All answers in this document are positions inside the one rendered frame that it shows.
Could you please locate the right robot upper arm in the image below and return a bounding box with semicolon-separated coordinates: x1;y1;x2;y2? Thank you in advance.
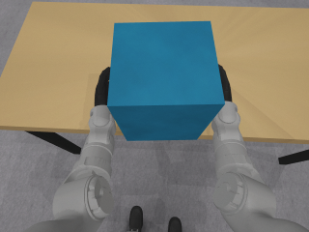
212;171;309;232

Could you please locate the robot left foot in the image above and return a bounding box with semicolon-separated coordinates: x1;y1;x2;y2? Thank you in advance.
129;206;143;232

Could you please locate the left robot forearm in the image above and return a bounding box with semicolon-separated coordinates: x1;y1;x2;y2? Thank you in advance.
52;104;117;214

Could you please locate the robot foot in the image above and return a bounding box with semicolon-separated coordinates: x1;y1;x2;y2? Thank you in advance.
129;206;143;232
168;217;183;232

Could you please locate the robot left hand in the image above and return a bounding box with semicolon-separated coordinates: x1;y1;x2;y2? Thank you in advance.
94;67;111;106

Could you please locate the right robot forearm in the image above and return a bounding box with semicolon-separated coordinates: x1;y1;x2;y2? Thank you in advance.
211;101;267;185

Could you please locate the left robot upper arm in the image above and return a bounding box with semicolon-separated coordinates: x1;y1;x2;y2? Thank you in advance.
23;175;115;232

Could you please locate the robot right foot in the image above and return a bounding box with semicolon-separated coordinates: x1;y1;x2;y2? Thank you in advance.
168;217;183;232

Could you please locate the robot right hand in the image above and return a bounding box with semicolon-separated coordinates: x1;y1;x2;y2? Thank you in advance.
218;64;233;102

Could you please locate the carton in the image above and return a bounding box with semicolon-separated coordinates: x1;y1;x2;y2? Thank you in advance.
107;20;225;141

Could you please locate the table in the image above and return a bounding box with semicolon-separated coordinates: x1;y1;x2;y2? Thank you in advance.
0;1;309;165

